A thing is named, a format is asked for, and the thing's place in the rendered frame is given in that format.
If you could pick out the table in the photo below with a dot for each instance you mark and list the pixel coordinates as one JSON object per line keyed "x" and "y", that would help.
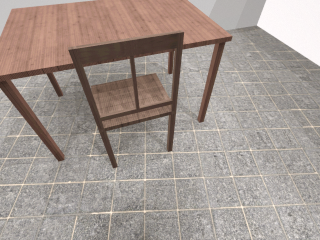
{"x": 35, "y": 41}

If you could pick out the chair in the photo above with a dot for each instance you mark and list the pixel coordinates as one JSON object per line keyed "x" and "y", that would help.
{"x": 133, "y": 100}

